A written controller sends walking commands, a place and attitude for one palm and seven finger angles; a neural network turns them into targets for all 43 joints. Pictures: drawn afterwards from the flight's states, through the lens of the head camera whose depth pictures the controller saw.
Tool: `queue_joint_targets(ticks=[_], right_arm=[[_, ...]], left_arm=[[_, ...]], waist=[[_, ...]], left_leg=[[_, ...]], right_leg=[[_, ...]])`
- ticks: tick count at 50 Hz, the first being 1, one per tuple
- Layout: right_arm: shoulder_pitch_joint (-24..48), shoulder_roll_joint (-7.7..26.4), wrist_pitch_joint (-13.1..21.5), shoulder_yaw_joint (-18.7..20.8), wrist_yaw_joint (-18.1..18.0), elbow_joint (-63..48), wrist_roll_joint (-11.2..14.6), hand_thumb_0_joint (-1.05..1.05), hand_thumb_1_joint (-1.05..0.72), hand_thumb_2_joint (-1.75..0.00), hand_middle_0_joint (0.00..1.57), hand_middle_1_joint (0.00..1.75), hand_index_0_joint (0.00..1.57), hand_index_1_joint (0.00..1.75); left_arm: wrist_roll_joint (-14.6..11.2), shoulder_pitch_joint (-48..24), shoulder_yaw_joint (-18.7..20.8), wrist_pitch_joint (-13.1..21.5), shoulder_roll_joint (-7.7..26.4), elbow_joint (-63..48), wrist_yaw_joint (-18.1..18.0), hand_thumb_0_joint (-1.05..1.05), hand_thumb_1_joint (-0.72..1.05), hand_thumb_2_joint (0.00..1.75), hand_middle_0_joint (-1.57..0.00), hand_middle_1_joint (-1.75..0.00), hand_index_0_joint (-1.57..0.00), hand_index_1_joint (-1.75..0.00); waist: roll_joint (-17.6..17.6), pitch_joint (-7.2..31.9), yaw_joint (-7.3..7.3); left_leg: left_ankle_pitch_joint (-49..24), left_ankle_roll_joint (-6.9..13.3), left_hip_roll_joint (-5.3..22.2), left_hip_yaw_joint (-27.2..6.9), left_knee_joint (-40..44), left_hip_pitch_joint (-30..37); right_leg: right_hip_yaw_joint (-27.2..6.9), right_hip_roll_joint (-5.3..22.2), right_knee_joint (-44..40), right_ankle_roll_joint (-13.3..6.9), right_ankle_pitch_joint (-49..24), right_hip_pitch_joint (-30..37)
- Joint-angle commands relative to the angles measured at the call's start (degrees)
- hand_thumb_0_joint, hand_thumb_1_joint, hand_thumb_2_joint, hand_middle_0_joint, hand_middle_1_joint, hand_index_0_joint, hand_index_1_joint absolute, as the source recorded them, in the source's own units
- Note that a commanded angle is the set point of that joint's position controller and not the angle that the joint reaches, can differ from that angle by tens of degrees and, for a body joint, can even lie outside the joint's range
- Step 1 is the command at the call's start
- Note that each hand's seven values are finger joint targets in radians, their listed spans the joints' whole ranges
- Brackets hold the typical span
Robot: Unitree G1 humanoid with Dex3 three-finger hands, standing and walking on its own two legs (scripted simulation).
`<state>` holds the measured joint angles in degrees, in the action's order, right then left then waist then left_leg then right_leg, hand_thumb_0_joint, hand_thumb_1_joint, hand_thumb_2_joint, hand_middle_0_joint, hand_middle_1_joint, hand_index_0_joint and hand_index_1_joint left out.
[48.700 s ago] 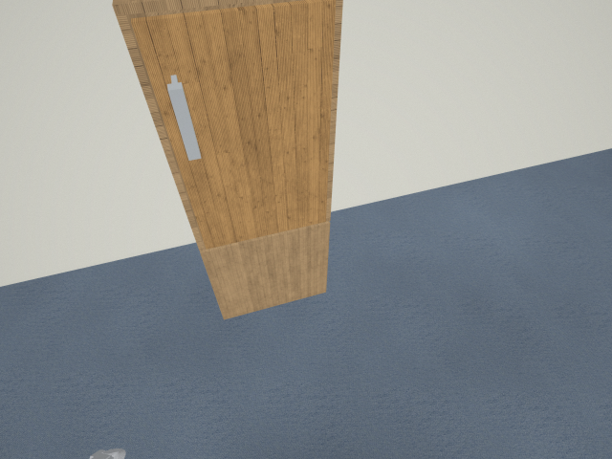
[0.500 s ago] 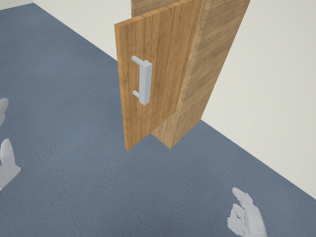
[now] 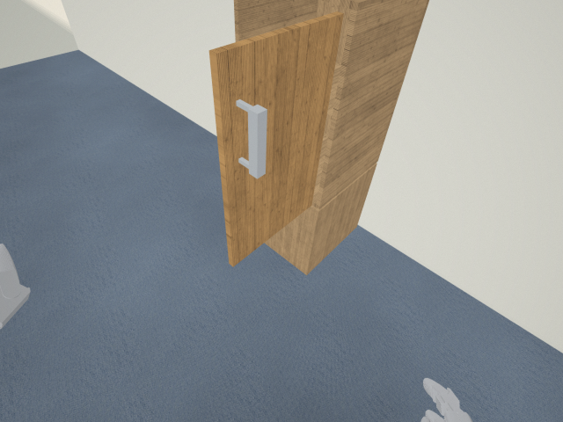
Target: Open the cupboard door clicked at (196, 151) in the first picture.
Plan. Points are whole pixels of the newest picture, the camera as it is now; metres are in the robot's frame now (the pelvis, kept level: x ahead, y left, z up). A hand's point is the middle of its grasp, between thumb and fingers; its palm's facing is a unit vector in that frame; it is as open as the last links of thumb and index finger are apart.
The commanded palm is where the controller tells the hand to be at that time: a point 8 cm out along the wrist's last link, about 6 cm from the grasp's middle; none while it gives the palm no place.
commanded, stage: stop stepping back and stand still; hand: left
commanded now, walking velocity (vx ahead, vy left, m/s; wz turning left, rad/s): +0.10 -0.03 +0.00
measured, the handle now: (249, 139) +0.61 +0.08 +0.09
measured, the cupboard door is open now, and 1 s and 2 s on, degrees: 90 90 90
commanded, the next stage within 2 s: let the arm hang, fingers relaxed in 0.62 s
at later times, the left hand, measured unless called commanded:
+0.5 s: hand (51, 277) +0.23 +0.26 +0.16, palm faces +0.42 -0.78 -0.46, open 7.4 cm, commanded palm +0.17 +0.29 +0.18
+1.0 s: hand out of the picture +0.08 +0.19 -0.16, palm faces -0.04 -0.98 -0.19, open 7.4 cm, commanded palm none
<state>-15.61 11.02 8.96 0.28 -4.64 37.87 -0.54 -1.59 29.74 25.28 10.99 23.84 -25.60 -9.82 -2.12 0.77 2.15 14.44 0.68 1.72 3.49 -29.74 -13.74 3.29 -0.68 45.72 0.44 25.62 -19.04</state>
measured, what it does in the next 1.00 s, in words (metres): steps on the spot: right foot, then left foot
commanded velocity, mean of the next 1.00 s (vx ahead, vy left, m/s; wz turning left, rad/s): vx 0.01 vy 0.00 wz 0.00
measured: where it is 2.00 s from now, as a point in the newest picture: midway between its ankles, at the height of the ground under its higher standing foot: outside the picture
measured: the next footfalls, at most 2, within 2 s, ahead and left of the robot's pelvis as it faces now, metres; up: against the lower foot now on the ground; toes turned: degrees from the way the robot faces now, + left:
right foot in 0.10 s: +0.06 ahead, -0.09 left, +0.00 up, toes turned -6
left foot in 0.36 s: +0.07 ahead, +0.11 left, +0.00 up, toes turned +2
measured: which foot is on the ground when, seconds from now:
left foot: down 0.00-0.12, up 0.14-0.34, down 0.36-1.00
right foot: up 0.00-0.08, down 0.10-1.00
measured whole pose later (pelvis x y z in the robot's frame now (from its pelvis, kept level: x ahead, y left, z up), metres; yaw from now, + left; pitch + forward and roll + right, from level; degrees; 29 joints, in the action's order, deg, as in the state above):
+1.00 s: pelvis +0.01 +0.01 +0.00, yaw +0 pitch -1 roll +0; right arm -10.2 14.4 -0.4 -0.5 0.2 53.4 -1.5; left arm 1.1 14.2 -0.8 -2.9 10.8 49.8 -0.2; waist -0.5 -2.6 1.2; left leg 13.4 2.1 -1.1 3.3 -29.4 -15.6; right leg 5.3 1.1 30.5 -1.6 15.0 -15.1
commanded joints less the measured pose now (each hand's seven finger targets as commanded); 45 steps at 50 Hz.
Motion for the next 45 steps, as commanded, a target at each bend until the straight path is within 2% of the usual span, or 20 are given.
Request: queue_joint_targets(ticks=[1,3,4,5,6,8,10,11,13,15,18,20,27,35,36,37,39,40,43,45], right_arm=[[7.1,8.2,3.0,1.7,0.4,-8.8,0.2,0.0,-0.9,-0.9,0.2,0.3,0.2,0.3],[7.6,7.9,2.2,1.6,0.2,-9.0,0.1,0.0,-0.9,-0.9,0.2,0.3,0.2,0.3],[7.4,7.7,1.6,1.8,0.1,-9.3,0.0,0.0,-0.9,-0.9,0.2,0.3,0.2,0.3],[7.5,7.5,1.2,2.0,0.2,-9.8,-0.1,0.0,-0.9,-0.9,0.2,0.3,0.2,0.3],[8.0,6.8,1.4,2.0,0.4,-9.5,0.2,0.0,-0.9,-0.9,0.2,0.3,0.2,0.3],[6.1,7.1,1.2,2.3,0.8,-8.1,0.3,0.0,-0.9,-0.9,0.2,0.3,0.2,0.3],[7.6,6.6,0.9,1.5,0.5,-8.2,0.3,0.0,-0.9,-0.9,0.2,0.3,0.2,0.3],[8.1,6.0,0.8,1.3,0.3,-8.7,0.3,0.0,-0.9,-0.9,0.2,0.3,0.2,0.3],[8.7,6.1,1.1,1.0,0.0,-9.1,0.0,0.0,-0.9,-0.9,0.2,0.3,0.2,0.3],[8.1,6.8,1.5,1.5,-0.3,-8.9,-0.1,0.0,-0.9,-0.9,0.2,0.3,0.2,0.3],[8.6,8.8,1.3,2.4,0.0,-10.6,0.5,0.0,-0.9,-0.9,0.2,0.3,0.2,0.3],[8.2,7.7,1.3,1.8,0.1,-10.4,0.2,0.0,-0.9,-0.9,0.2,0.3,0.2,0.3],[7.4,7.6,0.7,1.9,0.6,-11.3,0.7,0.0,-0.9,-0.9,0.2,0.3,0.2,0.3],[8.5,7.7,-0.1,1.6,0.2,-12.0,0.4,0.0,-0.9,-0.9,0.2,0.3,0.2,0.3],[11.5,17.3,2.0,4.2,5.5,2.4,0.9,0.0,-0.9,-0.9,0.2,0.3,0.2,0.3],[6.6,15.2,-2.0,4.3,5.5,2.5,0.9,0.0,-0.9,-0.9,0.2,0.3,0.2,0.3],[7.0,14.2,-4.3,3.0,5.1,2.0,-0.2,0.0,-0.9,-0.9,0.2,0.3,0.2,0.3],[7.9,13.9,-4.8,2.6,4.9,2.2,-0.6,0.0,-0.9,-0.9,0.2,0.3,0.2,0.3],[7.8,13.6,-6.3,2.2,4.8,5.4,-0.7,0.0,-0.9,-0.9,0.2,0.3,0.2,0.3],[6.6,11.3,-7.8,1.4,4.9,8.5,-0.9,0.0,-0.9,-0.9,0.2,0.3,0.2,0.3]], left_arm=[[0.4,1.1,4.2,3.4,8.3,-13.6,-0.1,0.0,0.9,0.9,-0.2,-0.3,-0.2,-0.3],[0.7,0.4,5.7,3.4,10.0,-11.4,-0.2,0.0,0.9,0.9,-0.2,-0.3,-0.2,-0.3],[0.8,0.0,6.1,3.5,10.5,-10.2,-0.2,0.0,0.9,0.9,-0.2,-0.3,-0.2,-0.3],[0.9,-0.3,7.2,3.3,12.1,-9.3,-0.1,0.0,0.9,0.9,-0.2,-0.3,-0.2,-0.3],[0.2,-4.3,6.9,3.4,12.2,-10.2,0.0,0.0,0.9,0.9,-0.2,-0.3,-0.2,-0.3],[0.1,-4.2,6.3,4.3,10.4,-8.5,0.0,0.0,0.9,0.9,-0.2,-0.3,-0.2,-0.3],[0.5,-5.2,6.4,5.2,10.8,-9.4,0.1,0.0,0.9,0.9,-0.2,-0.3,-0.2,-0.3],[0.6,-4.7,5.6,5.4,9.9,-9.8,0.0,0.0,0.9,0.9,-0.2,-0.3,-0.2,-0.3],[0.4,-3.6,5.0,5.3,8.9,-10.1,-0.3,0.0,0.9,0.9,-0.2,-0.3,-0.2,-0.3],[0.1,-2.8,4.9,5.2,8.9,-11.5,-0.5,0.0,0.9,0.9,-0.2,-0.3,-0.2,-0.3],[-0.3,-3.0,5.1,5.5,9.3,-14.5,-0.5,0.0,0.9,0.9,-0.2,-0.3,-0.2,-0.3],[0.1,-0.5,6.1,4.9,9.6,-12.0,0.0,0.0,0.9,0.9,-0.2,-0.3,-0.2,-0.3],[-0.7,2.1,5.3,4.1,8.7,-10.9,0.3,0.0,0.9,0.9,-0.2,-0.3,-0.2,-0.3],[-1.1,1.0,5.6,3.3,9.6,-11.4,0.3,0.0,0.9,0.9,-0.2,-0.3,-0.2,-0.3],[4.1,-4.5,-19.0,-4.7,0.2,33.0,8.2,0.0,0.9,0.9,-0.2,-0.3,-0.2,-0.3],[3.3,-4.8,-17.7,-8.9,-0.5,34.7,9.5,0.0,0.9,0.9,-0.2,-0.3,-0.2,-0.3],[3.4,-8.0,-18.8,-10.0,-1.9,39.2,9.9,0.0,0.9,0.9,-0.2,-0.3,-0.2,-0.3],[3.7,-9.3,-19.2,-9.8,-1.6,42.6,10.0,0.0,0.9,0.9,-0.2,-0.3,-0.2,-0.3],[3.8,-13.5,-20.2,-9.7,0.3,53.8,9.8,0.0,0.9,0.9,-0.2,-0.3,-0.2,-0.3],[3.3,-16.4,-21.7,-10.3,-0.5,61.3,9.3,0.0,0.9,0.9,-0.2,-0.3,-0.2,-0.3]], waist=[[15.6,-0.5,-1.39],[10.3,0.0,-1.96],[3.7,-0.6,-1.96],[-3.8,-0.9,-1.74],[-9.8,0.3,-2.42],[-5.8,-0.1,-1.16],[-1.3,0.6,-1.48],[-2.7,0.5,-1.87],[-3.7,1.0,-2.48],[0.7,1.4,-2.15],[7.6,2.7,-3.26],[11.6,3.0,-2.74],[4.5,6.6,-2.03],[5.6,4.0,-2.21],[5.0,-1.5,0.37],[5.8,2.6,-0.62],[4.9,2.1,-1.55],[-0.7,2.8,-2.35],[-9.7,4.5,-2.21],[-5.6,2.9,-1.23]], left_leg=[[6.2,6.3,10.5,-8.4,13.8,-7.2],[13.0,4.5,8.3,-6.1,9.6,-12.6],[13.1,2.8,4.7,-3.5,2.0,-14.6],[12.3,1.0,0.1,-0.6,-9.9,-16.3],[14.4,0.1,-1.8,-1.2,-21.4,-16.7],[8.9,-0.7,0.0,-4.7,-29.4,-17.7],[6.9,-0.9,1.0,-3.5,-22.5,-12.1],[6.4,-0.5,0.8,-2.2,-17.3,-9.6],[4.2,0.2,-0.2,-0.2,-6.9,-5.1],[-1.9,0.3,-0.8,-0.2,3.2,1.9],[-12.9,2.7,6.7,-9.4,8.1,3.8],[-16.4,2.1,6.4,-8.6,9.2,1.5],[-17.2,0.1,3.3,-4.6,5.1,0.9],[-10.1,0.2,2.8,-4.9,7.6,0.1],[-17.0,1.1,4.9,-6.5,-1.1,-4.7],[-18.5,0.7,5.5,-6.2,1.1,-1.2],[-12.2,4.3,7.9,-11.0,5.1,-8.2],[-12.5,4.7,7.9,-12.1,5.5,-8.9],[-11.1,2.7,3.8,-9.0,2.4,-4.0],[-9.4,1.4,1.6,-6.8,1.8,0.3]], right_leg=[[3.6,-0.1,-9.7,0.4,-4.6,8.0],[2.2,0.5,-18.2,-0.5,-6.6,15.9],[-5.4,3.6,-24.0,-2.6,-5.2,15.8],[-20.2,12.4,-30.4,-6.9,-1.7,12.0],[-30.7,19.4,-35.4,-9.7,5.4,8.6],[-25.8,19.4,-33.8,-10.7,-3.6,8.6],[-17.1,16.7,-31.0,-9.6,-14.7,6.5],[-13.6,15.7,-30.4,-9.1,-16.7,6.6],[-11.7,13.7,-30.0,-8.0,-15.5,7.1],[-10.2,11.5,-28.4,-5.4,-12.9,6.0],[-6.8,4.2,-21.8,-0.6,-16.5,7.9],[-4.4,2.6,-19.8,-0.4,-21.0,10.3],[-6.6,5.0,-22.3,-1.4,-33.2,15.3],[-6.6,4.4,-25.6,-1.2,-25.2,12.4],[-2.2,8.7,-17.3,-2.7,-29.5,3.6],[-5.1,7.8,-17.6,-3.3,-24.5,2.4],[-2.6,4.7,-13.2,-2.6,-13.1,4.1],[-3.4,4.3,-13.3,-2.8,-13.2,6.6],[-6.8,8.6,-19.8,-4.4,-19.1,7.7],[-8.1,10.7,-22.6,-5.8,-18.4,4.4]])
